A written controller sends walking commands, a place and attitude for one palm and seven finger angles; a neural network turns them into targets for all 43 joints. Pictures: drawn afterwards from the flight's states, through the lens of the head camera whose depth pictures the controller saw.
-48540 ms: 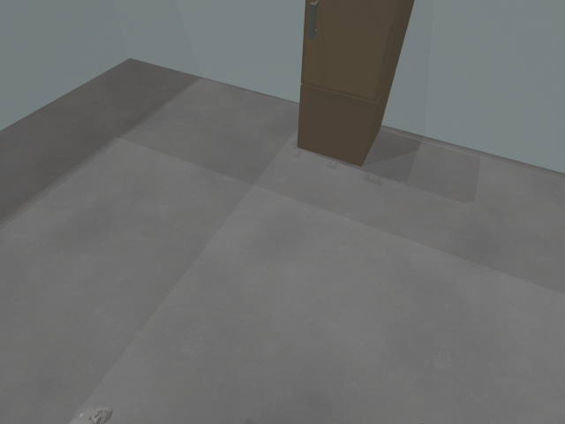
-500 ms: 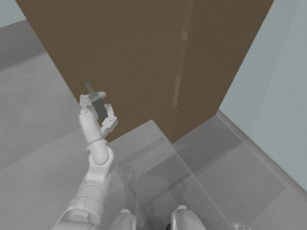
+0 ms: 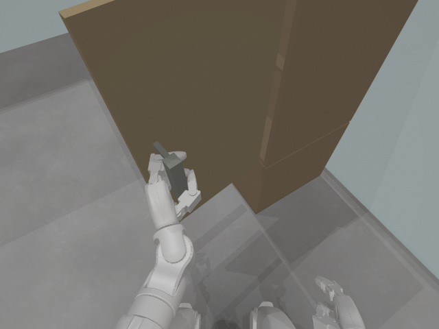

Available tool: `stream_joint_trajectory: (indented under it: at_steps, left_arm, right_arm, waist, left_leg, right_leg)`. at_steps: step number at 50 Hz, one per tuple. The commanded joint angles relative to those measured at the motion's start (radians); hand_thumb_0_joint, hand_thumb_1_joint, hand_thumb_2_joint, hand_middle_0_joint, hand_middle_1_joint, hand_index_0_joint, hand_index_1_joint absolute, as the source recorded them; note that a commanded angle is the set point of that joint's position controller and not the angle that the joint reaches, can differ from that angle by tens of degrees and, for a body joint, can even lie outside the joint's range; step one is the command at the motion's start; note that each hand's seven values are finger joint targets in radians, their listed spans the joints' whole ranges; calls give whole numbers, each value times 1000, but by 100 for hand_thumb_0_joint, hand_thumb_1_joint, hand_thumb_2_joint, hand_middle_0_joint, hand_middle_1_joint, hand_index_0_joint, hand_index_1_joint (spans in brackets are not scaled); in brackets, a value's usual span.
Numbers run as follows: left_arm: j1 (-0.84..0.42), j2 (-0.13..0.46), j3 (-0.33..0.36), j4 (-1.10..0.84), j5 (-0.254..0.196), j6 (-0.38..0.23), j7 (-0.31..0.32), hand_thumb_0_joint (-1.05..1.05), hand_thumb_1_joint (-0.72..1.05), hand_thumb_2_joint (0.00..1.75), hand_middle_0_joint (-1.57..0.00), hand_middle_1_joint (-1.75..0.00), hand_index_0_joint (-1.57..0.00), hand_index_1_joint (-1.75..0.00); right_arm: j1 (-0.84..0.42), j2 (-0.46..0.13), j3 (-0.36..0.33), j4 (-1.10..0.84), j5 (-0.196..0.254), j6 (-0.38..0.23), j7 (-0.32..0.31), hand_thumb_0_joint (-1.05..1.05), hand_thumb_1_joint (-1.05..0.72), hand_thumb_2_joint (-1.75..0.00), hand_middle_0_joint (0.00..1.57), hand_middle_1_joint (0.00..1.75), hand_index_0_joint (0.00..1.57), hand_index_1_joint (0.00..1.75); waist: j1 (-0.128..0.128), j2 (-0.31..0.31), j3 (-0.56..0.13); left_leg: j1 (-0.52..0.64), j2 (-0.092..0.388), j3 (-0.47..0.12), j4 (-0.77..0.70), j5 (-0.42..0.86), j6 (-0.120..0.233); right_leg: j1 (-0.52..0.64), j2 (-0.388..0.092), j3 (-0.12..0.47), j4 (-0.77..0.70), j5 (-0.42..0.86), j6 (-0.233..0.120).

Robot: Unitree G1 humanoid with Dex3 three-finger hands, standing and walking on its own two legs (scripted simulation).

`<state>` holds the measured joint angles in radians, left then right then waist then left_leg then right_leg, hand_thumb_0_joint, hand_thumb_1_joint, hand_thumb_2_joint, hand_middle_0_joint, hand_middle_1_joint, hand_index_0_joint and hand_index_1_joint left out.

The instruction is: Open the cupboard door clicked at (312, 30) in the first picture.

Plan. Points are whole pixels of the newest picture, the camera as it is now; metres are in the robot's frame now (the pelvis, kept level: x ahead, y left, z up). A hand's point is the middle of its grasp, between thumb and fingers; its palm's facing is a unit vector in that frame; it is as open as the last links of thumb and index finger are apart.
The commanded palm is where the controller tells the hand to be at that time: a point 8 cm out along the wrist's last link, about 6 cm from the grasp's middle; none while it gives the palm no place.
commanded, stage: open thumb and fingers to let go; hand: left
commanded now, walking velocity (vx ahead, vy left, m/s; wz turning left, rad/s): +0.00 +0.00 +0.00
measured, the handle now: (171, 172) +0.40 +0.11 +0.03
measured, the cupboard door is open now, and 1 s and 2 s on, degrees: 98 100 100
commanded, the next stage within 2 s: slide the hand sideways off the handle in 0.70 s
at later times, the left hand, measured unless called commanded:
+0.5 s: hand (190, 188) +0.36 +0.07 +0.04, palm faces +0.34 -0.94 -0.01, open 13.7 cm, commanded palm +0.31 +0.11 +0.03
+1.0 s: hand (186, 206) +0.33 +0.08 +0.03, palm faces -0.13 -0.99 -0.11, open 16.1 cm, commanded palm +0.31 +0.11 +0.03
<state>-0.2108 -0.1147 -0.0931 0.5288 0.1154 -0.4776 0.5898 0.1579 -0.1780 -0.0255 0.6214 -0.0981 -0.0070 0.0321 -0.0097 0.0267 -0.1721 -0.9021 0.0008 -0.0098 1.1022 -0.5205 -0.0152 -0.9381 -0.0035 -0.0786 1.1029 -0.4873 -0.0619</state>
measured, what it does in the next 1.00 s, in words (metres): stands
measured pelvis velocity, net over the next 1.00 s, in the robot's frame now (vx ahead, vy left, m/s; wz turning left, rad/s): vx -0.02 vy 0.01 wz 0.01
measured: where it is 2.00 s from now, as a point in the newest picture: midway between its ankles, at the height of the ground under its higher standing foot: outside the picture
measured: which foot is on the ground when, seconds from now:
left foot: down 0.00-1.00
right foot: down 0.00-1.00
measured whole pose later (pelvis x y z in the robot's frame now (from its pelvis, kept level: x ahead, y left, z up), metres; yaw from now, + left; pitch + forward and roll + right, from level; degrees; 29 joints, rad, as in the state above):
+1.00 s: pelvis -0.02 +0.01 +0.00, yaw +1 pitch +16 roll +0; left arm -0.23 0.09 -0.15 0.53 -0.04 -0.47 0.07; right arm 0.22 -0.22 -0.01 0.59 -0.02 -0.01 0.00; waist -0.01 0.05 -0.13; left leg -0.90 -0.01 -0.02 1.13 -0.51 0.00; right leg -0.92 -0.02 -0.09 1.12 -0.48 -0.05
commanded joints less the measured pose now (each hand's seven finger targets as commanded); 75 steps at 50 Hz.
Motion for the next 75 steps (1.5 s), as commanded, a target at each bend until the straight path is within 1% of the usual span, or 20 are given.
stream_joint_trajectory:
  at_steps: [1,14,16,19,34,40,41,42,43,44,46,48,51,55,57,58,61,63,70,75]
  left_arm:
    - [-244,-16,-39,-221,5,-49,-21,0,41,69,-36,-130,-36,-130]
    - [-278,-3,-25,-205,-5,-50,-27,0,-50,30,-30,-120,-30,-120]
    - [-301,-13,-31,-194,-5,-51,-21,0,-50,30,-30,-120,-30,-120]
    - [-273,2,-7,-202,-9,-51,-13,0,-50,30,-27,-105,-27,-105]
    - [-342,-2,-7,-166,12,-44,25,0,-50,30,-15,-30,-15,-30]
    - [-357,-49,-53,-162,11,-44,19,0,-50,30,-15,-30,-15,-30]
    - [-336,35,-245,-168,128,-67,-175,0,-50,30,-15,-30,-15,-30]
    - [-392,104,-166,-219,91,-102,-273,0,-50,30,-15,-30,-15,-30]
    - [-389,141,-156,-259,74,-122,-352,0,-50,30,-15,-30,-15,-30]
    - [-393,139,-174,-289,44,-131,-431,0,-50,30,-15,-30,-15,-30]
    - [-377,128,-185,-260,-71,-103,-582,0,-50,30,-15,-30,-15,-30]
    - [-357,78,-165,-258,-197,-59,-650,0,-50,30,-15,-30,-15,-30]
    - [-269,89,-94,-251,-260,-19,-644,0,-50,30,-15,-30,-15,-30]
    - [-162,136,-57,-323,-199,-41,-582,0,-50,30,-15,-30,-15,-30]
    - [-105,134,-72,-349,-171,-51,-574,0,-50,30,-15,-30,-15,-30]
    - [-80,168,-53,-348,-155,-49,-570,0,-50,30,-15,-30,-15,-30]
    - [-31,164,-65,-406,-150,-43,-574,0,-50,30,-15,-30,-15,-30]
    - [18,207,-27,-428,-154,-27,-578,0,-50,30,-15,-30,-15,-30]
    - [76,241,18,-546,-198,-13,-598,0,-50,30,-15,-30,-15,-30]
    - [171,224,-19,-604,-204,-17,-642,0,-50,30,-15,-30,-15,-30]
  right_arm:
    - [25,-101,-31,-112,5,-28,-15,0,-90,-90,20,30,20,30]
    - [18,-103,-26,-110,7,-28,-20,0,-90,-90,20,30,20,30]
    - [27,-105,-27,-105,5,-31,-17,0,-90,-90,20,30,20,30]
    - [34,-105,-31,-109,4,-32,-18,0,-90,-90,20,30,20,30]
    - [41,-109,-31,-93,3,-37,-21,0,-90,-90,20,30,20,30]
    - [33,-108,-30,-94,5,-42,-13,0,-90,-90,20,30,20,30]
    - [77,-139,-29,-76,8,-34,-12,0,-90,-90,20,30,20,30]
    - [93,-137,-35,-101,20,-36,-16,0,-90,-90,20,30,20,30]
    - [86,-145,-36,-117,25,-34,-21,0,-90,-90,20,30,20,30]
    - [82,-141,-35,-129,37,-37,-25,0,-90,-90,20,30,20,30]
    - [71,-148,-22,-154,72,-45,-38,0,-90,-90,20,30,20,30]
    - [53,-148,-11,-176,97,-59,-48,0,-90,-90,20,30,20,30]
    - [57,-158,-12,-186,110,-70,-47,0,-90,-90,20,30,20,30]
    - [69,-160,-24,-206,93,-72,-23,0,-90,-90,20,30,20,30]
    - [64,-157,-26,-221,90,-67,-10,0,-90,-90,20,30,20,30]
    - [65,-164,-26,-227,88,-63,-9,0,-90,-90,20,30,20,30]
    - [53,-158,-27,-247,89,-56,-5,0,-90,-90,20,30,20,30]
    - [47,-163,-25,-258,93,-49,-10,0,-90,-90,20,30,20,30]
    - [32,-153,-16,-261,97,-55,-38,0,-90,-90,20,30,20,30]
    - [33,-152,-17,-267,99,-75,-42,0,-90,-90,20,30,20,30]
  waist:
    - [-38,-109,-338]
    - [-36,-94,-327]
    - [-42,-93,-322]
    - [-28,-90,-353]
    - [-45,-97,-321]
    - [-56,-96,-314]
    - [-128,-113,-289]
    - [-103,-92,-336]
    - [-88,-50,-374]
    - [-86,-40,-392]
    - [-102,-55,-319]
    - [-84,-52,-280]
    - [-53,-89,-252]
    - [-23,-101,-314]
    - [-21,-73,-296]
    - [-13,-87,-291]
    - [-14,-70,-284]
    - [-1,-82,-279]
    - [-6,-85,-271]
    - [-10,-44,-283]
  left_leg:
    - [117,-25,12,-112,265,24]
    - [99,-27,9,-112,241,24]
    - [101,-27,8,-113,231,24]
    - [101,-27,10,-113,260,23]
    - [98,-23,6,-125,214,24]
    - [113,-22,3,-121,208,24]
    - [131,-17,2,-95,202,37]
    - [117,-25,0,-87,212,43]
    - [134,-28,-2,-83,232,44]
    - [153,-30,1,-84,226,45]
    - [148,-33,-5,-101,168,46]
    - [159,-34,-12,-129,142,42]
    - [152,-31,-22,-148,138,35]
    - [157,-28,-20,-127,221,33]
    - [145,-28,-11,-119,217,33]
    - [129,-28,-16,-117,222,34]
    - [131,-27,-9,-114,202,34]
    - [121,-26,-12,-116,211,35]
    - [116,-26,-15,-103,216,32]
    - [147,-24,-27,-89,259,29]
  right_leg:
    - [336,-9,77,-178,368,38]
    - [318,-10,80,-181,320,35]
    - [303,-6,70,-180,302,34]
    - [332,-5,72,-173,338,33]
    - [290,0,63,-186,254,32]
    - [258,2,51,-181,240,31]
    - [239,-7,75,-164,297,30]
    - [272,-16,85,-156,333,26]
    - [288,-16,90,-137,357,19]
    - [292,-17,96,-141,356,23]
    - [278,-13,101,-177,286,26]
    - [267,-6,93,-207,206,24]
    - [245,-3,60,-200,155,25]
    - [253,-4,50,-142,242,22]
    - [240,-5,53,-135,244,21]
    - [245,-3,53,-126,243,17]
    - [239,-3,61,-128,233,20]
    - [256,0,62,-128,237,18]
    - [268,0,64,-124,251,25]
    - [236,3,51,-101,279,24]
